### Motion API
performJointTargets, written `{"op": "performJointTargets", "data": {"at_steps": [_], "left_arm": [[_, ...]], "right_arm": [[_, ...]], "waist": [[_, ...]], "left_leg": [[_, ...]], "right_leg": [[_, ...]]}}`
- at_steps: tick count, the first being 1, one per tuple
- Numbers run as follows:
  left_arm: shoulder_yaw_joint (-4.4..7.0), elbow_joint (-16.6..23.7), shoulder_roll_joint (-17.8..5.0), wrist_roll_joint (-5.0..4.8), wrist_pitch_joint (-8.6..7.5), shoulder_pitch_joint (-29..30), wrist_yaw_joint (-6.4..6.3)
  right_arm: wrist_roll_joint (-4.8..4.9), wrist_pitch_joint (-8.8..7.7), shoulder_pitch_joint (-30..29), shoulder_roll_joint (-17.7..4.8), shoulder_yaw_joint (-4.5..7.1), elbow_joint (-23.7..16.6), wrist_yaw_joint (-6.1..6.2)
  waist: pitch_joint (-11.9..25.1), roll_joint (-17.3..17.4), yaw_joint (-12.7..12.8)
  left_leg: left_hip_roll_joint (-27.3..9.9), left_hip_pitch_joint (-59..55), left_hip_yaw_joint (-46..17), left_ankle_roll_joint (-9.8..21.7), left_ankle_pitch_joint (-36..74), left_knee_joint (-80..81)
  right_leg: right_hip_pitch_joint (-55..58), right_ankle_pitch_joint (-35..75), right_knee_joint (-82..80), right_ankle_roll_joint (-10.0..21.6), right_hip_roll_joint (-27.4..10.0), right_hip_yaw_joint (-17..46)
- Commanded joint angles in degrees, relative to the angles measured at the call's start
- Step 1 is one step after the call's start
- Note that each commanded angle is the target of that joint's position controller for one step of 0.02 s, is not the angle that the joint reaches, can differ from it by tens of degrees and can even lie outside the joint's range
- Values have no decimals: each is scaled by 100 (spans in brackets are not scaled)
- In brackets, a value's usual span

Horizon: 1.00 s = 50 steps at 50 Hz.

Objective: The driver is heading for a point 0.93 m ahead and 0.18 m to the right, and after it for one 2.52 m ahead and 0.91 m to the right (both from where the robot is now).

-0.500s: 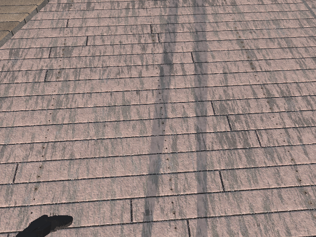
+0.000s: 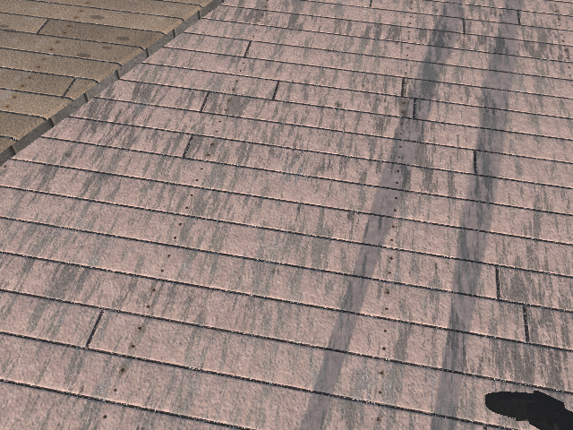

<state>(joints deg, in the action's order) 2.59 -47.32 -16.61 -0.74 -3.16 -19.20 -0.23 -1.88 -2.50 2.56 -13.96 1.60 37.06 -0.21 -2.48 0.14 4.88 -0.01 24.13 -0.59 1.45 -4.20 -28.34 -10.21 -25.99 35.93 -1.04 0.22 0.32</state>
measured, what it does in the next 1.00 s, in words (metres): walks ahead, turning right: right foot, then left foot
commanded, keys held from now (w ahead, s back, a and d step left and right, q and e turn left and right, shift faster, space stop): e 0.34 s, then w+e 0.26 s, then w+q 0.40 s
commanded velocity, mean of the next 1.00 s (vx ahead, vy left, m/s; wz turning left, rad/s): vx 0.25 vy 0.00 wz -0.26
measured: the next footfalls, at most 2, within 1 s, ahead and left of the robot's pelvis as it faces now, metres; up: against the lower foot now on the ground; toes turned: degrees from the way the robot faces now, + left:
right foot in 0.36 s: +0.06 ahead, -0.14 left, +0.00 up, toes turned -14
left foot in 0.90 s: +0.33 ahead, +0.02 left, +0.00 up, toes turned -17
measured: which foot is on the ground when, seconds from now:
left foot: down 0.00-0.36, up 0.38-0.88, down 0.90-1.00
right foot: up 0.00-0.34, down 0.36-0.92, up 0.94-1.00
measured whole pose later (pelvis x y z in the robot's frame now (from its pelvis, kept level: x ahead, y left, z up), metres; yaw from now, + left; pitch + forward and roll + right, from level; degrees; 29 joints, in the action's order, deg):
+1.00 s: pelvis +0.24 -0.04 +0.01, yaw -15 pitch +2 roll +0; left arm 2.9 -43.2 -17.7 -0.7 -4.5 -19.2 -0.4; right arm 1.3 -5.2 10.4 -17.1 3.2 46.3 -2.4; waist -0.4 -1.8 0.6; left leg 3.6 18.0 0.1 3.8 -11.5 -27.7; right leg -18.4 -22.8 60.0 0.5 0.2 2.9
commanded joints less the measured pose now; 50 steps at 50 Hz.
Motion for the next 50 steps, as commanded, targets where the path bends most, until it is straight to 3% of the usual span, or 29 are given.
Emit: {"op": "performJointTargets", "data": {"at_steps": [1, 3, 4, 5, 6, 8, 12, 14, 16, 17, 18, 19, 20, 21, 22, 23, 24, 25, 28, 33, 39, 42, 44, 45, 46, 47, 48, 49, 50], "left_arm": [[156, 375, -832, -88, 70, -313, -20], [229, 398, -793, -57, 320, -64, -147], [252, 403, -753, -3, 477, -8, -227], [238, 425, -618, -15, 575, -196, -261], [219, 447, -518, -1, 620, -276, -276], [243, 558, -501, 10, 618, -49, -258], [193, 867, -438, 33, 595, 410, -100], [232, 937, -540, 25, 617, 397, -23], [282, 887, -564, 42, 628, 157, 35], [338, 843, -663, 80, 628, 35, 30], [440, 833, -976, 85, 625, -148, -32], [579, 994, -1663, 14, 611, -186, -121], [539, 1038, -1574, 195, 435, -319, -56], [470, 1035, -1347, 211, 280, -87, -41], [431, 1063, -1200, 115, 192, 209, -63], [366, 1077, -1015, 37, 160, 315, -99], [322, 1078, -942, 35, 142, 311, -135], [303, 1075, -903, 49, 122, 234, -152], [323, 1019, -940, 47, 33, -27, -187], [344, 874, -980, 2, 4, -189, -169], [355, 614, -1055, 15, 8, -430, -69], [377, 546, -1099, -5, 42, -347, -51], [352, 577, -1063, 16, 68, -163, -79], [275, 641, -854, 70, 55, -83, -105], [150, 1018, -558, 184, -57, -146, -108], [129, 1042, -559, 124, -211, -35, -110], [197, 1080, -884, -69, -339, 222, -31], [183, 1096, -875, -103, -412, 469, 12], [186, 1124, -826, 15, -445, 652, 23]], "right_arm": [[84, 159, 1209, -966, 323, -102, 102], [183, 183, 620, -847, 285, -98, 105], [142, 180, 298, -736, 255, -102, 108], [79, 169, 102, -848, 292, -70, 101], [71, 162, -26, -840, 312, -36, 105], [57, 158, -45, -779, 317, 65, 169], [119, 206, 23, -1036, 405, 234, 244], [183, 249, 32, -1143, 439, 305, 235], [299, 294, -71, -1176, 455, 368, 225], [331, 315, 91, -1038, 434, 464, 220], [269, 350, 374, -767, 389, 567, 182], [82, 340, 91, -568, 321, 213, 159], [134, 255, -527, -856, 420, 62, 160], [292, 192, -494, -1020, 494, 75, 126], [313, 144, -239, -1096, 555, 234, 124], [227, 100, -128, -1120, 580, 361, 133], [163, 48, -83, -1039, 574, 417, 115], [161, -14, -61, -971, 566, 457, 80], [189, -146, -194, -829, 530, 499, 27], [243, -242, -348, -672, 397, 550, -79], [340, -336, -670, -785, 258, 387, -200], [361, -376, -382, -886, 244, 403, -262], [335, -365, 523, -1030, 342, 688, -239], [352, -356, 1357, -1315, 463, 901, -206], [323, -312, 2087, -2049, 640, 968, -185], [390, -306, 2219, -1706, 546, 1022, -224], [373, -300, 1897, -1394, 438, 944, -205], [305, -276, 1668, -1205, 389, 822, -183], [280, -240, 1482, -1051, 328, 745, -169]], "waist": [[1886, 943, -778], [1099, 632, -554], [814, 513, -427], [675, 936, -251], [622, 1050, -211], [644, 877, -262], [827, 736, -424], [813, 745, -392], [773, 645, -191], [700, 419, -181], [515, -594, -240], [249, -2057, -291], [331, -1437, 109], [144, -1154, -91], [38, -999, -308], [93, -949, -342], [153, -899, -390], [220, -825, -407], [265, -701, -327], [155, -940, -134], [-208, -773, 139], [-159, -759, -53], [354, -632, -558], [907, -233, -940], [1521, 1234, -996], [1579, 1521, -1070], [900, 1018, -1025], [585, 617, -974], [253, 250, -881]], "left_leg": [[-2245, -3200, -2000, 1698, 3592, 302], [-1868, -2229, -1455, 1353, 1682, 802], [-1652, -1567, -1130, 1188, 805, 1167], [-1686, -1039, -919, 1285, 748, 1282], [-1648, -800, -713, 1318, 568, 1386], [-1497, -735, -315, 1223, 475, 1371], [-1786, -1026, -175, 1240, 625, 1277], [-1880, -1133, -155, 1147, 449, 1161], [-1772, -1029, 57, 835, 62, 780], [-1559, -817, 272, 522, -452, 349], [-1054, -120, 817, 15, -1672, -754], [-28, 1604, 1025, -505, -3273, -2274], [16, 1976, -103, -337, -3173, -3108], [-186, 2161, -371, -133, -2495, -3181], [-275, 2185, -374, -75, -1932, -3088], [-319, 2155, -392, -104, -1537, -2949], [-294, 1970, -367, -147, -1150, -2872], [-228, 1797, -319, -188, -848, -2715], [-122, 1669, -313, -304, -221, -1950], [-126, 1060, -181, -514, 168, -690], [-262, 1024, -3, -155, -265, -200], [-198, 595, 145, 161, -511, -42], [125, -843, 369, 401, -299, 172], [-202, -2060, -179, 645, -339, 205], [-1492, -3799, -2650, 1512, -1014, 616], [-1917, -4332, -4207, 1863, -1933, 1355], [-1879, -3941, -3756, 1677, -2267, 1439], [-1625, -3468, -3148, 1518, -2009, 1445], [-1400, -2965, -2716, 1419, -1542, 1560]], "right_leg": [[-2134, -1623, 2769, -238, -75, 474], [-2444, -958, 3021, -372, -270, 367], [-2141, -583, 2996, -410, -343, 357], [-1835, -374, 2962, -492, -328, 231], [-1667, -171, 2792, -531, -359, 148], [-1471, 145, 2325, -457, -372, 33], [-1098, 566, 1307, -235, -494, -55], [-899, 596, 896, -83, -450, -163], [-387, 1114, -26, 161, -273, -383], [-74, 1382, -487, 341, -154, -316], [281, 1743, -1351, 698, -663, 651], [619, 1156, -1962, 1708, -1960, 2915], [322, -433, -2509, 2095, -2099, 3633], [293, -1494, -2703, 1802, -1927, 3386], [300, -1464, -2679, 1490, -1752, 3083], [406, -1193, -2658, 1304, -1610, 2823], [389, -896, -2664, 1213, -1436, 2589], [392, -581, -2674, 1180, -1304, 2400], [652, 239, -2671, 1177, -1165, 2097], [508, 657, -2657, 1202, -1104, 1705], [780, 813, -2595, 1298, -1463, 1645], [969, 1635, -2378, 1199, -1552, 1443], [684, 3393, -1405, 950, -1224, 917], [149, 3828, -103, 698, -852, 421], [-1830, 2337, 2056, 127, -34, -179], [-3111, -400, 3095, 23, 315, 397], [-3716, -149, 3499, 142, -61, 627], [-3714, 293, 3408, 220, -283, 556], [-3662, 661, 3024, 207, -428, 478]]}}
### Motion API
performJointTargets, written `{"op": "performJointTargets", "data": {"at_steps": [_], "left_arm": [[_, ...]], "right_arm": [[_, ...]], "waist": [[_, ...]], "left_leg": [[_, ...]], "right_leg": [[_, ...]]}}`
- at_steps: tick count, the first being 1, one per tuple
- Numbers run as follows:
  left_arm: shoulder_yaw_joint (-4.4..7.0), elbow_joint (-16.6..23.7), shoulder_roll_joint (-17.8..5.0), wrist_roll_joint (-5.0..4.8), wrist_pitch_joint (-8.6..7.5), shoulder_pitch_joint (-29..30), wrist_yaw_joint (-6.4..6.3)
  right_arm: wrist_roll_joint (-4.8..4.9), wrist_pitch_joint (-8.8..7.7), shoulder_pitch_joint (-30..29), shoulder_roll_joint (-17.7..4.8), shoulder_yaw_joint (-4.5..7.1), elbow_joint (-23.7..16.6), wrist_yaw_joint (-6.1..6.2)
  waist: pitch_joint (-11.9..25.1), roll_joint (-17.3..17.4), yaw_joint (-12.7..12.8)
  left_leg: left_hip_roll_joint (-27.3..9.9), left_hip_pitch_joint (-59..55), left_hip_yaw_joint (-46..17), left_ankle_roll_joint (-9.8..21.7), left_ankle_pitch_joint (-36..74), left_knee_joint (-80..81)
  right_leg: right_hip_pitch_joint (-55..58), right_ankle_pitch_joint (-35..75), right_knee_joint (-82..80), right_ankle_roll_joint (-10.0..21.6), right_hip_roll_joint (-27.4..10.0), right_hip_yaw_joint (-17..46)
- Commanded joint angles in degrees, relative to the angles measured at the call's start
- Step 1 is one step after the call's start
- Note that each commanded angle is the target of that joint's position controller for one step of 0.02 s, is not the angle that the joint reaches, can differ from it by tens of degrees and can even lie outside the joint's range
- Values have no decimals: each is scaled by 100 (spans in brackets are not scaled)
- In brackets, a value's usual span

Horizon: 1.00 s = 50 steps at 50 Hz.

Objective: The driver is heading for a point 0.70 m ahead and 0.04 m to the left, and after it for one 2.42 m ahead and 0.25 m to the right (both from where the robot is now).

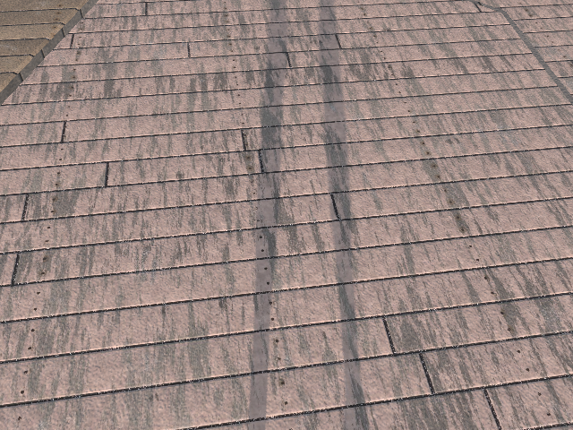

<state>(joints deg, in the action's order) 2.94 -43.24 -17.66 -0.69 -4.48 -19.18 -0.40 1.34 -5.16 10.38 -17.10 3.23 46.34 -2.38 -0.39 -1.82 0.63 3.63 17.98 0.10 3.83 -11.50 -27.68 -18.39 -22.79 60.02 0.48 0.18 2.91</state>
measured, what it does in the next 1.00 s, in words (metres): walks ahead: right foot, then left foot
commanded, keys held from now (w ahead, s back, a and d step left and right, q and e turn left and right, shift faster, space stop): w+q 0.38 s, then w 0.14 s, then w+e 0.32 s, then e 0.16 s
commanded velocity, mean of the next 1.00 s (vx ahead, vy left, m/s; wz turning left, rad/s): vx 0.47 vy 0.00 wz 0.14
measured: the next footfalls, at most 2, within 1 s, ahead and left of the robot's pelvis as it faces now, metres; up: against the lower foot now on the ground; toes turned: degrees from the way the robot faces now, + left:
right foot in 0.38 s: +0.42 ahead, -0.07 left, +0.00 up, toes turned +17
left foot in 0.82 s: +0.56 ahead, +0.24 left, +0.00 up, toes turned +11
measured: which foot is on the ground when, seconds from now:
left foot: down 0.00-0.38, up 0.40-0.80, down 0.82-1.00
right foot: up 0.00-0.36, down 0.38-0.82, up 0.84-1.00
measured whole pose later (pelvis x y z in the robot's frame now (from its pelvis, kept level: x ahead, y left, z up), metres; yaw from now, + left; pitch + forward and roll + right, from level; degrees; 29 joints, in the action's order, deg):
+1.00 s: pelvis +0.52 +0.13 +0.01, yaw +7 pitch +1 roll +0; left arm 4.3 -42.9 -18.7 -1.2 -1.2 -16.0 -0.7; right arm -1.0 -4.3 11.2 -15.1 2.5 42.8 -0.7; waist -2.5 -2.8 0.0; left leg -0.3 13.8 4.5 1.5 -10.9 -23.7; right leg -30.1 -21.7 62.7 -2.4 -2.2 2.4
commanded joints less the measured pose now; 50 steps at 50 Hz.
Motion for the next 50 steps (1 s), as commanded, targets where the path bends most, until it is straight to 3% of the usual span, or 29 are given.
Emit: {"op": "performJointTargets", "data": {"at_steps": [1, 2, 5, 9, 13, 16, 17, 18, 19, 20, 21, 22, 23, 24, 25, 26, 29, 30, 32, 36, 38, 40, 41, 42, 43, 44, 46, 47, 50], "left_arm": [[177, 751, -712, 140, -316, 721, 38], [174, 785, -632, 173, -294, 656, 54], [139, 867, -458, 151, -204, 800, 41], [37, 1132, -180, 130, -254, 1775, 78], [64, 1280, -263, 31, -310, 2325, 178], [151, 1243, -480, 10, -339, 2125, 180], [221, 1156, -627, 21, -354, 1725, 151], [309, 1014, -781, 51, -367, 1015, 109], [381, 937, -1067, 154, -344, 75, 43], [451, 706, -1350, 166, -284, -342, 86], [339, 700, -778, 66, -262, -361, 118], [251, 712, -470, 49, -235, -40, 101], [219, 684, -431, 89, -200, 266, 112], [189, 609, -368, 114, -181, 451, 133], [175, 557, -369, 170, -204, 543, 135], [171, 513, -323, 147, -223, 593, 152], [223, 353, -554, 0, -236, 599, 179], [240, 340, -611, -38, -219, 593, 172], [306, 298, -820, -60, -148, 562, 146], [341, 100, -967, -142, -61, 80, 119], [340, 41, -987, -142, -12, 25, 91], [247, 10, -745, -79, 19, -47, 72], [97, 127, -337, 9, 10, -5, 85], [-41, 304, 99, -43, -53, -594, 46], [85, 255, -423, -175, -55, -543, 10], [193, 280, -744, -195, -14, -229, -9], [247, 232, -678, -43, 144, -1, -75], [254, 279, -559, -42, 230, -170, -67], [216, 425, -310, -49, 396, 20, -32]], "right_arm": [[-83, 20, 630, -669, 128, -241, 65], [-89, 50, 536, -707, 130, -289, 93], [-39, 71, 551, -854, 174, -332, 208], [15, 133, 943, -910, 216, -208, 329], [74, 207, 1422, -846, 212, -58, 393], [42, 275, 1359, -899, 272, -81, 439], [23, 296, 1276, -904, 284, -131, 428], [-8, 312, 1132, -833, 253, -216, 390], [-117, 308, 1032, -567, 147, -413, 351], [5, 252, 2036, 40, -42, -458, 319], [81, 236, 2054, -477, 13, -303, 326], [109, 240, 1426, -810, 111, -354, 317], [54, 235, 988, -794, 108, -477, 329], [-38, 209, 626, -710, 118, -588, 316], [-18, 211, 663, -611, 119, -637, 286], [7, 230, 740, -492, 91, -619, 263], [-108, 214, 434, -183, -43, -771, 226], [-169, 166, 226, -149, -86, -822, 194], [-150, 69, -151, -166, -123, -875, 133], [-80, -6, -730, -419, -65, -1066, 74], [-63, -42, -650, -565, 6, -1063, 79], [-84, -46, 109, -809, 162, -853, 151], [-183, -47, 939, -1183, 280, -774, 224], [-251, 48, 1311, -1670, 391, -702, 238], [-218, 63, 1224, -1300, 312, -676, 210], [-186, 51, 857, -942, 203, -738, 205], [-231, 36, 151, -409, 48, -792, 156], [-253, 21, -30, -489, 75, -773, 160], [-241, -1, -219, -584, 159, -670, 229]], "waist": [[-41, 482, -346], [3, 648, -209], [-135, 639, -120], [-235, 610, -430], [-221, 630, -560], [-154, 789, -320], [90, 827, -108], [630, 760, 294], [1585, 379, 688], [2502, -1540, 277], [2266, -1230, 352], [1304, -578, 472], [693, -63, 380], [179, 123, 278], [80, -196, 82], [47, -290, -10], [-140, -365, -103], [-166, -277, -40], [-128, -251, 64], [-99, -234, 181], [-57, -278, 9], [265, -233, -411], [891, 341, -797], [1559, 1867, -606], [1275, 1637, -653], [676, 1206, -575], [227, 698, -259], [255, 1101, -25], [183, 861, 71]], "left_leg": [[-1612, -1962, -2439, 1083, 72, 1510], [-1487, -1756, -2328, 1153, 314, 1626], [-1281, -1187, -1871, 1185, 1265, 1776], [-837, -658, -1387, 809, 1660, 1642], [-1026, -1048, -1846, 686, 1393, 1333], [-1263, -1572, -2205, 561, 1951, 808], [-1182, -1614, -2182, 474, 2683, 389], [-899, -1412, -2014, 319, 3062, -472], [-547, -574, -1763, 170, 2187, -1958], [302, 1536, -1160, -191, -1660, -3911], [-80, 2132, -1250, -230, -2122, -4658], [-300, 2324, -1150, -256, -1621, -4792], [-490, 2231, -909, -291, -1231, -4649], [-610, 2174, -822, -296, -1037, -4335], [-756, 1927, -816, -298, -920, -4132], [-821, 1763, -753, -313, -935, -3871], [-962, 1606, -422, -398, -846, -2708], [-963, 1449, -347, -421, -577, -2232], [-792, 974, -225, -448, 300, -1319], [-571, 529, -305, -459, 999, -476], [-544, 65, -312, -358, 957, -160], [-567, -1182, -246, -165, 648, 56], [-1489, -2349, -1137, 163, 254, 186], [-2769, -3628, -3264, 875, -892, 727], [-2761, -3238, -3987, 1062, -1459, 1133], [-2594, -2717, -3129, 893, -636, 1075], [-2016, -1812, -1599, 577, 1945, 1026], [-2061, -1491, -1206, 654, 2815, 1017], [-1921, -1050, -417, 762, 3486, 1267]], "right_leg": [[-2533, 640, 235, 29, -548, 218], [-2318, 788, 10, -70, -542, 182], [-2143, 1198, -742, -334, -450, -2], [-1441, 2640, -2515, -439, -85, -145], [-1086, 3004, -3278, -304, 106, 38], [-814, 2383, -3423, -87, 64, 175], [-249, 2141, -3474, 56, 116, 74], [869, 2293, -3594, 278, -15, 52], [2585, 1990, -3252, 668, -887, 851], [4656, 1019, -3538, 1641, -2305, 3459], [4365, 17, -3973, 1567, -2391, 4191], [3525, 87, -4135, 1322, -2103, 3264], [2693, 716, -4270, 1193, -1846, 2578], [1974, 1350, -4473, 1158, -1599, 2058], [1546, 1706, -4610, 1189, -1511, 1783], [1337, 1893, -4743, 1227, -1415, 1563], [792, 2146, -5117, 1449, -1360, 1253], [699, 2359, -5122, 1422, -1231, 1016], [458, 2197, -5148, 1276, -1016, 744], [672, 1905, -4896, 1057, -1160, 943], [702, 1581, -4607, 877, -1206, 1102], [377, 1735, -3738, 599, -857, 931], [-282, 1025, -2138, 325, -409, 562], [-1881, -931, -265, 21, 178, -46], [-2490, -1071, 672, -52, 29, 367], [-2639, -667, 948, -58, -165, 453], [-2181, -170, 703, -147, -387, 333], [-1873, -24, 628, -234, -501, 281], [-1600, 426, 142, -401, -506, 44]]}}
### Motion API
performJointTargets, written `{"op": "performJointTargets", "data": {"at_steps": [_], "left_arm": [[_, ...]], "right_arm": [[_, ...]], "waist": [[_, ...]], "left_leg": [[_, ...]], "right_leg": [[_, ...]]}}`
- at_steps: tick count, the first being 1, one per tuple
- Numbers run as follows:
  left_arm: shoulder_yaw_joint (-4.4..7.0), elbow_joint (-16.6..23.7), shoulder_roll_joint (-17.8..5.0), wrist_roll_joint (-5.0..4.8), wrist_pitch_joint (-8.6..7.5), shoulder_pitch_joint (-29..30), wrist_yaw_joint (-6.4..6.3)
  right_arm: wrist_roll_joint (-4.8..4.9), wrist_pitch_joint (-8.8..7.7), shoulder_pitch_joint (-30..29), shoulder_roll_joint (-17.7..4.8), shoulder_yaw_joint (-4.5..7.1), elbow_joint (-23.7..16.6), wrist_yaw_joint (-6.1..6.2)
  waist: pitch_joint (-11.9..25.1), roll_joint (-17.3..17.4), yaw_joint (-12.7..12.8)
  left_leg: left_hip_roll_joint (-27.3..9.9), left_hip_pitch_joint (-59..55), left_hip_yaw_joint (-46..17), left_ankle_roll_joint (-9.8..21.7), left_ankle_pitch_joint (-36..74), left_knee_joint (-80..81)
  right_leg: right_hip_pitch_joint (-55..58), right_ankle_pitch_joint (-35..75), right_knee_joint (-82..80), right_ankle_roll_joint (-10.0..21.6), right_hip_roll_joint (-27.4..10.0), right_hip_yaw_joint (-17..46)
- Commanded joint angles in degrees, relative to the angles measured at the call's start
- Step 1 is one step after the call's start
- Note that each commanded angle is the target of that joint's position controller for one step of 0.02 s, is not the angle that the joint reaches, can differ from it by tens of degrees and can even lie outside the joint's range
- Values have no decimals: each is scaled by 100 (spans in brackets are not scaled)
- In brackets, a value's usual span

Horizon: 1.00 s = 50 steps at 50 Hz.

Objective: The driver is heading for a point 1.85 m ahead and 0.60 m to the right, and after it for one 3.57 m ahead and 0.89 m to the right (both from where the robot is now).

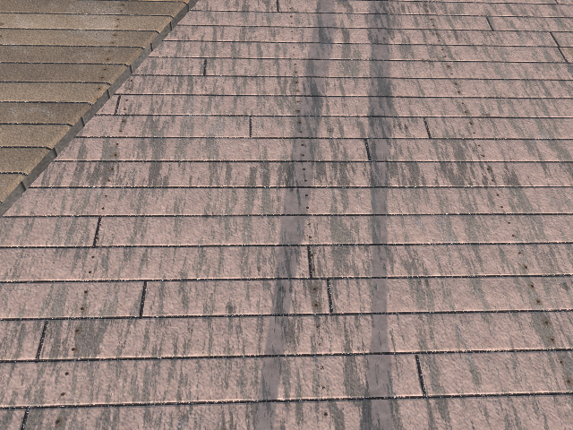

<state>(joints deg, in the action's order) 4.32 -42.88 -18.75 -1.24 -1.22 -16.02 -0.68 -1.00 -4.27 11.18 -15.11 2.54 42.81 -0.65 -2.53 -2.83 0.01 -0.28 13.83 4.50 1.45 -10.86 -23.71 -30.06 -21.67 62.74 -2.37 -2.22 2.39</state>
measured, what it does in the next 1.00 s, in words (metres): walks ahead, turning right: right foot, then left foot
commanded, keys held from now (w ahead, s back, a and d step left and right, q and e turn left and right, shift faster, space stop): e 0.78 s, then no key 0.08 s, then q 0.14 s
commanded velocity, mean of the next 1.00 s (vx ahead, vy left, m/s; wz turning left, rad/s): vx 0.06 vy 0.00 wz -0.50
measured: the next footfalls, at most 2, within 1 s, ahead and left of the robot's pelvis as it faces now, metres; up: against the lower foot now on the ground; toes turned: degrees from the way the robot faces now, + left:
right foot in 0.26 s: +0.20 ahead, -0.13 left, +0.00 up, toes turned -12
left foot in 0.68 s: +0.25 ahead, +0.09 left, +0.00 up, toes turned -29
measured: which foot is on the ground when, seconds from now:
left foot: down 0.00-0.28, up 0.30-0.66, down 0.68-1.00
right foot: up 0.00-0.24, down 0.26-0.70, up 0.72-1.00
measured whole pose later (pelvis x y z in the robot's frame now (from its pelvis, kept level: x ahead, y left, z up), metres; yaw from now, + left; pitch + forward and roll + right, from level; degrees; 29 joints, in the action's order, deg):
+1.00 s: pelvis +0.14 +0.01 +0.00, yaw -31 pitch +1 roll -1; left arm 4.0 -37.1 -16.4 0.0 3.2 -10.1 -1.1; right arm 0.3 0.5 10.8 -14.6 2.4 42.9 0.4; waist -2.7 -0.9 -1.8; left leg -1.8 14.2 0.8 -0.5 -13.6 -27.3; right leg -16.9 -19.9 36.3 -4.6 -0.2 3.7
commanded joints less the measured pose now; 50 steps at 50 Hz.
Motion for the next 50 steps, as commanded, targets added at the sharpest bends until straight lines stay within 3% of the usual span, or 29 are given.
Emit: {"op": "performJointTargets", "data": {"at_steps": [1, 4, 7, 11, 12, 13, 14, 15, 16, 17, 18, 19, 20, 22, 26, 30, 33, 34, 35, 36, 37, 38, 39, 40, 43, 44, 47, 48, 50], "left_arm": [[45, 505, -121, 15, 94, -114, 13], [-9, 713, -3, 54, 115, 240, 135], [31, 921, -124, 58, 144, 591, 266], [156, 1168, -367, 71, 239, 713, 353], [219, 1131, -455, 81, 238, 451, 336], [346, 1025, -737, 111, 230, -21, 254], [498, 1085, -1406, 145, 240, -383, 93], [449, 1305, -1567, 256, 198, -55, 104], [331, 1355, -1097, 160, 147, 77, 169], [259, 1330, -914, 116, 95, 328, 175], [252, 1292, -830, 55, 96, 535, 161], [232, 1314, -787, 25, 125, 740, 118], [227, 1355, -817, 91, 161, 848, 79], [258, 1362, -880, 167, 180, 934, 29], [298, 1311, -920, 98, 236, 841, -72], [299, 1299, -905, 104, 304, 847, -52], [276, 1307, -848, 17, 368, 974, -64], [234, 1280, -708, -4, 376, 834, -78], [153, 1318, -382, 27, 373, 636, -67], [244, 1457, -646, 25, 297, 708, -68], [378, 1281, -1048, 75, 281, 515, -70], [435, 1109, -1092, 36, 320, 363, -63], [414, 961, -922, 41, 390, 210, -97], [364, 945, -763, 58, 433, 218, -100], [231, 1091, -422, 7, 421, 577, -87], [175, 1133, -316, 34, 401, 716, -91], [-7, 1106, 61, 153, 370, 754, -51], [8, 1035, 9, 140, 364, 711, -46], [69, 811, -142, 137, 341, 391, -32]], "right_arm": [[22, -67, -326, -854, 258, -282, 98], [69, 43, -336, -995, 306, -203, 203], [142, 118, -270, -1130, 352, -94, 210], [324, 217, -289, -1306, 436, -42, 186], [357, 240, -327, -1274, 435, -43, 192], [310, 240, -65, -1121, 396, 21, 179], [28, 222, 46, -828, 279, -142, 155], [-79, 235, 253, -717, 185, -309, 114], [42, 274, 16, -1094, 289, -181, 70], [169, 306, -208, -1091, 293, -259, 73], [124, 342, -220, -984, 286, -194, 139], [52, 386, -270, -1049, 313, -206, 208], [26, 423, -201, -979, 298, -184, 214], [70, 431, 15, -862, 268, -143, 226], [70, 425, -250, -724, 207, -208, 224], [121, 373, -361, -786, 237, -312, 149], [127, 285, 2, -787, 287, -250, 74], [75, 279, 177, -993, 359, -224, 88], [-43, 321, 157, -1485, 459, -285, 136], [-222, 333, 26, -1620, 499, -290, 119], [-202, 305, -319, -1251, 388, -494, 152], [-113, 308, -610, -1000, 324, -549, 193], [-16, 321, -763, -891, 292, -606, 225], [58, 331, -724, -819, 259, -594, 243], [23, 404, -337, -835, 242, -501, 267], [23, 417, -210, -840, 242, -458, 262], [79, 416, -323, -792, 191, -386, 151], [116, 414, -242, -824, 189, -334, 105], [247, 405, -178, -910, 186, -243, 54]], "waist": [[344, 910, 104], [471, 810, -3], [479, 732, -92], [472, 769, -2], [601, 678, 176], [896, 304, 352], [1321, -978, 373], [2041, -1530, 103], [2031, -520, 380], [1475, -310, 237], [1109, 101, 89], [926, 8, 2], [873, -111, -98], [951, -423, -195], [1076, -384, -14], [929, -646, 76], [874, -663, -153], [891, -412, -173], [846, 880, 35], [553, 2054, 52], [507, 1451, 107], [418, 1155, 229], [377, 1031, 262], [291, 1023, 160], [339, 1098, -80], [431, 1137, -181], [645, 1391, -146], [606, 1459, -171], [443, 1315, 35]], "left_leg": [[-1549, -639, -691, 1026, 3498, 925], [-1483, -653, -145, 966, 3381, 953], [-1558, -879, 68, 921, 3229, 793], [-1656, -1157, 168, 696, 3303, -44], [-1487, -1052, 343, 535, 3451, -636], [-1112, -690, 539, 237, 3083, -1612], [-584, 765, 716, -236, 439, -3386], [329, 2130, -135, -506, -2974, -4879], [33, 2243, -905, -469, -2745, -5149], [-108, 2337, -892, -383, -2341, -5009], [-232, 2343, -887, -386, -1957, -4551], [-287, 2177, -895, -425, -1646, -4123], [-195, 1832, -815, -470, -1407, -4060], [-64, 1551, -805, -600, -1291, -3500], [62, 1205, -896, -665, -894, -2507], [191, 880, -946, -544, -889, -1731], [223, 129, -817, -309, -268, -329], [-218, -420, -1078, -114, 33, 173], [-1498, -895, -2323, 437, 191, 598], [-2309, -354, -3525, 1322, 745, 913], [-2244, -195, -3185, 1396, 842, 854], [-1855, -118, -2528, 1108, 795, 741], [-1517, -240, -2049, 883, 681, 656], [-1455, -310, -1862, 902, 935, 614], [-1270, -704, -1383, 1029, 1453, 564], [-1284, -884, -1396, 1073, 1595, 495], [-1184, -638, -1260, 1023, 1716, 374], [-1166, -552, -1339, 1017, 1732, 338], [-1061, -261, -1439, 865, 1792, 159]], "right_leg": [[-485, 559, -500, -131, -284, 47], [-11, 1453, -1552, -45, -257, -147], [206, 1653, -2174, 124, -188, -258], [508, 1107, -2837, 459, 8, -461], [1022, 1413, -3299, 605, 196, -589], [1935, 2466, -3758, 835, 309, -450], [3309, 5367, -3673, 1411, -978, 1306], [4033, 5111, -3895, 2736, -2119, 3329], [3661, 4459, -4091, 2534, -1879, 2840], [3150, 3962, -4109, 2170, -1561, 2211], [2683, 3280, -4198, 1823, -1214, 1876], [2268, 2925, -4285, 1676, -1045, 1716], [1826, 2733, -4428, 1671, -910, 1621], [1629, 2988, -4384, 1735, -809, 1534], [1532, 2074, -4317, 1587, -650, 1747], [1454, 1221, -4311, 1466, -604, 2290], [1349, 1252, -3987, 1198, -403, 2477], [995, 811, -3643, 923, -146, 2282], [122, -470, -2441, 540, 509, 1380], [-514, -1415, -1118, 267, 974, 556], [-427, -1113, -160, 121, 641, 765], [-393, -743, 207, 41, 617, 687], [-468, -440, 514, -74, 589, 587], [-592, -268, 756, -170, 572, 584], [-527, -131, 170, -313, 536, 305], [-388, -199, -274, -337, 485, 326], [913, -468, -2061, -291, 232, 11], [1236, -292, -2611, -285, 292, -118], [2071, 1129, -4323, -115, 425, -282]]}}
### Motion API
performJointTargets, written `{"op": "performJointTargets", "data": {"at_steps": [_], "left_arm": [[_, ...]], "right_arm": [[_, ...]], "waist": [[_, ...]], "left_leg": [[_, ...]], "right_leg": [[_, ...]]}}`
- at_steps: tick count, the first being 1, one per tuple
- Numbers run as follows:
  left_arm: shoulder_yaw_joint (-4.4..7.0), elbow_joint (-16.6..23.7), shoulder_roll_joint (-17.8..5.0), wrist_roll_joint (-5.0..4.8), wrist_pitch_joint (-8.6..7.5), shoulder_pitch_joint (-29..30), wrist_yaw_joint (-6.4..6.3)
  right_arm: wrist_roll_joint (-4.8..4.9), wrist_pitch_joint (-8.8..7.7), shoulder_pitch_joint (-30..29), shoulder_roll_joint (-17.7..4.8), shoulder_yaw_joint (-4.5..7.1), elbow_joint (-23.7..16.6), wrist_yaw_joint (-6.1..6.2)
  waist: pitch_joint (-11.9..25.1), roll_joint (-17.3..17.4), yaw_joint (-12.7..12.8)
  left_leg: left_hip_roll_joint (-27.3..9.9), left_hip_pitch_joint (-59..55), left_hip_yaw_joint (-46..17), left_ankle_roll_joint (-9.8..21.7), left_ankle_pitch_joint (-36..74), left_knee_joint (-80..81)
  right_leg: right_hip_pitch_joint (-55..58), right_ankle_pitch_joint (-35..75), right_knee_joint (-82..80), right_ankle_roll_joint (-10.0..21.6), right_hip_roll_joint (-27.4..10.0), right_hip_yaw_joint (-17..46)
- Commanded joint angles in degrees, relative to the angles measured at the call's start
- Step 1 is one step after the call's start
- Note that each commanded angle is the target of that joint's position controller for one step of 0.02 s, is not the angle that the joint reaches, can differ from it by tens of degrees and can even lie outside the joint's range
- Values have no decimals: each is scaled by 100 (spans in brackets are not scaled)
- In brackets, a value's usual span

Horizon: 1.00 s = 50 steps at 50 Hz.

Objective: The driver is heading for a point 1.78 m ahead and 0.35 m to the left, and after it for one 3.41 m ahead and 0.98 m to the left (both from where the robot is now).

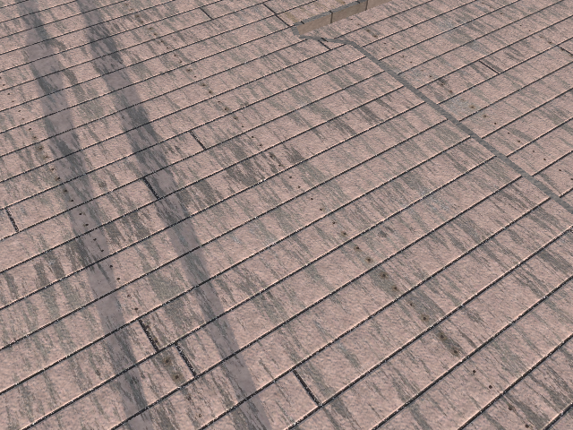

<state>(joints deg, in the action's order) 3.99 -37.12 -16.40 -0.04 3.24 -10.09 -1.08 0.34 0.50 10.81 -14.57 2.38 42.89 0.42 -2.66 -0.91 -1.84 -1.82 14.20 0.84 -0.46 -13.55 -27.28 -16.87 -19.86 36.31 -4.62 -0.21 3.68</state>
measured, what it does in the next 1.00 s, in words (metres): walks ahead, turning left: right foot, then left foot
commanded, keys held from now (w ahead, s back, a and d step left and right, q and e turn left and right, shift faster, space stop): q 0.30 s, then w+q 0.36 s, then w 0.04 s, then w+e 0.30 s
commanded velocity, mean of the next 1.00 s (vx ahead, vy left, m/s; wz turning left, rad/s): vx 0.24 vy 0.00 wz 0.28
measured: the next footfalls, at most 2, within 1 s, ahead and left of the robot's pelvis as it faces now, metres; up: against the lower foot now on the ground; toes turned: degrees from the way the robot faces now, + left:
right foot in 0.04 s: +0.03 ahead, -0.14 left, +0.00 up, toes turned +4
left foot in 0.36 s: +0.03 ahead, +0.10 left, +0.00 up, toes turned +13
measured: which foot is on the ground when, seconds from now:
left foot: down 0.00-0.08, up 0.10-0.34, down 0.36-0.92, up 0.94-1.00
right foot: up 0.00-0.02, down 0.04-0.36, up 0.38-0.90, down 0.92-1.00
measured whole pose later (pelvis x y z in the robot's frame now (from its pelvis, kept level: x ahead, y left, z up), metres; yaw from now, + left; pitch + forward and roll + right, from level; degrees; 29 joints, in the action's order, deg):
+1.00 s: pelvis +0.26 +0.05 -0.01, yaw +19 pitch +2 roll -1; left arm 3.4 -42.0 -16.9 -1.3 -6.1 -7.6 2.6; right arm 1.0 -3.0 21.8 -17.3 2.3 43.6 0.8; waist -1.3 1.4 -1.9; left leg 2.0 13.2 -5.4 1.5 -24.8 -61.4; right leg -21.4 -9.3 28.9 3.6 4.4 -0.9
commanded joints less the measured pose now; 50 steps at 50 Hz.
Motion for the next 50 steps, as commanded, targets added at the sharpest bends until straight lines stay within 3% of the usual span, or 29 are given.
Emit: {"op": "performJointTargets", "data": {"at_steps": [1, 2, 3, 4, 5, 7, 9, 12, 15, 17, 18, 19, 20, 21, 22, 23, 24, 28, 34, 38, 41, 43, 44, 45, 46, 47, 48, 49, 50], "left_arm": [[144, 233, -625, 31, -114, -243, -16], [212, 261, -987, 56, -107, -429, -87], [292, 200, -1320, 110, -65, -237, -123], [224, 234, -927, 118, -85, -54, -82], [203, 253, -819, 130, -104, 63, -68], [252, 211, -908, 98, -149, 0, -100], [241, 214, -857, 74, -202, 34, -151], [252, 233, -874, 36, -270, 203, -185], [295, 225, -975, -70, -251, 591, -162], [283, 128, -895, -134, -210, 489, -131], [207, 69, -600, -73, -222, 317, -91], [57, 422, -171, 120, -266, 550, -54], [111, 564, -448, -57, -414, 1002, -45], [191, 537, -722, -226, -520, 1062, 0], [246, 411, -855, -189, -593, 941, 17], [264, 293, -849, -65, -647, 881, 8], [274, 232, -807, 14, -690, 824, 19], [234, 87, -577, 21, -808, 811, 93], [138, 145, -426, -51, -897, 1337, 173], [40, 206, -378, -91, -1001, 1715, 309], [35, 251, -497, -126, -1044, 1751, 376], [79, 209, -615, -127, -1053, 1454, 383], [156, 50, -770, -116, -1047, 924, 360], [262, -185, -989, -102, -1032, 69, 331], [307, -350, -1246, -55, -998, -1025, 310], [402, -511, -1692, -59, -982, -1392, 362], [251, -542, -1098, -238, -990, -1279, 394], [185, -468, -890, -190, -952, -904, 346], [160, -387, -846, -85, -902, -689, 309]], "right_arm": [[135, -132, 105, -989, 197, -173, -72], [3, -215, 150, -899, 150, -218, -120], [-37, -293, 233, -677, 93, -289, -161], [-44, -278, -51, -753, 80, -299, -139], [-5, -236, -250, -921, 141, -336, -119], [35, -115, -252, -942, 192, -373, -45], [42, -22, -110, -855, 223, -416, -38], [79, 88, -115, -742, 259, -535, -108], [81, 162, 138, -730, 281, -526, -189], [101, 172, 623, -753, 345, -371, -207], [123, 148, 999, -974, 446, -265, -167], [128, 46, 1254, -1873, 635, -415, -99], [-89, -144, 1408, -1724, 519, -543, -188], [-123, -271, 1154, -1416, 425, -554, -177], [-35, -321, 926, -1253, 372, -579, -134], [17, -314, 767, -1209, 339, -621, -72], [11, -303, 711, -1194, 310, -646, -12], [5, -375, 1035, -1142, 297, -621, 83], [77, -335, 1331, -1207, 345, -438, 132], [77, -324, 1556, -1163, 325, -258, 103], [73, -292, 1662, -1190, 332, -146, 74], [72, -262, 1585, -1276, 346, -117, 81], [66, -245, 1469, -1282, 343, -130, 95], [33, -232, 1419, -1207, 305, -152, 115], [-88, -237, 1386, -998, 195, -286, 143], [-73, -349, 1876, -457, 48, -462, 108], [17, -482, 1456, -969, 111, -503, 82], [164, -595, 830, -1176, 176, -619, 22], [118, -699, 504, -1105, 139, -660, -7]], "waist": [[500, 957, 185], [824, 396, 142], [840, -729, -115], [844, -810, 72], [589, -767, 155], [335, -970, 233], [268, -1154, 196], [197, -929, 228], [391, -742, 74], [614, -520, -79], [573, 250, -136], [419, 2047, -114], [561, 1539, -460], [121, 1106, -289], [-85, 791, -133], [-98, 592, -70], [-72, 600, -12], [99, 535, -42], [-61, 805, -252], [-228, 807, -502], [-331, 919, -500], [-134, 1072, -275], [243, 1027, 26], [896, 851, 445], [1766, 243, 880], [2184, -1586, 481], [1761, -1074, 688], [885, -732, 693], [587, -204, 618]], "left_leg": [[-866, -4, -1161, 799, 1924, 504], [-651, 350, -1035, 455, 1316, 223], [-127, 687, -427, 116, 130, 29], [-54, 385, -232, -81, -204, -180], [49, 611, -163, -114, -69, -461], [97, 931, -102, -77, 78, -870], [86, 1040, -46, -39, -766, -1546], [-129, 1420, -95, -17, -1898, -2441], [-69, 776, 181, 17, -1002, -1646], [330, -294, 497, 244, -218, -717], [161, -996, -137, 525, -391, -124], [-1489, -1552, -3277, 1537, -1179, 937], [-2001, -1396, -4702, 2205, -2342, 1770], [-1954, -1253, -4388, 2016, -2965, 1848], [-1708, -1091, -3891, 1705, -2947, 1761], [-1483, -1054, -3459, 1480, -2587, 1710], [-1234, -956, -3048, 1335, -2167, 1754], [-867, -1180, -2232, 1257, -560, 1816], [-736, -1011, -1972, 1223, -117, 1714], [-891, -1120, -1828, 1224, 196, 1598], [-1115, -1538, -1784, 1174, 997, 1476], [-1160, -1795, -1596, 1092, 2639, 1073], [-1003, -1838, -1309, 968, 3902, 478], [-747, -1551, -973, 791, 4646, -542], [-483, -372, -832, 588, 3316, -2194], [668, 1926, -550, 83, -1132, -4166], [427, 2762, -973, 104, -1632, -4712], [127, 3106, -906, 165, -1126, -4693], [-75, 2938, -798, 201, -737, -4437]], "right_leg": [[1332, 1525, -1942, 289, 21, -120], [2007, 2749, -1583, 492, -641, 402], [1805, 2878, -1221, 994, -1091, 638], [1289, 2143, -1350, 1246, -1145, 679], [1181, 1657, -1474, 1199, -1056, 636], [1014, 1433, -1551, 1156, -1141, 654], [782, 1963, -1530, 1375, -1513, 763], [796, 2925, -1467, 1688, -1968, 815], [677, 3118, -1103, 1427, -1748, 268], [124, 1067, -690, 1110, -1440, -171], [-644, -438, 332, 787, -1031, -651], [-2493, -1900, 2509, 186, -8, -1094], [-3022, -1979, 3159, 325, 144, 72], [-3247, -1412, 3232, 496, -128, 246], [-3177, -854, 3042, 589, -280, 218], [-3071, -336, 2750, 587, -375, 207], [-2793, 147, 2446, 546, -416, 202], [-2502, 1350, 1485, 299, -199, 45], [-2111, 1987, -62, -4, -47, 53], [-1879, 2165, -573, 131, -102, -159], [-1850, 1750, -793, 444, -91, -345], [-1393, 1375, -886, 735, 68, -555], [-679, 1470, -1018, 916, 241, -690], [585, 1710, -1007, 1156, 246, -630], [2387, 1363, -873, 1617, -714, 709], [3988, 207, -1502, 2540, -2001, 3675], [3862, -684, -2063, 2445, -1941, 4223], [3165, -369, -2128, 2210, -1748, 3312], [2520, 304, -2183, 2075, -1475, 2704]]}}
